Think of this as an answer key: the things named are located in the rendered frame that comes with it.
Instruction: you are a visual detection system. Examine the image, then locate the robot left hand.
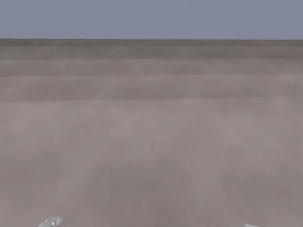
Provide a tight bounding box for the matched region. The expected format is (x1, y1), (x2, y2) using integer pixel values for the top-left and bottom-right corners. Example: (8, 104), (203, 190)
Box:
(38, 216), (63, 227)

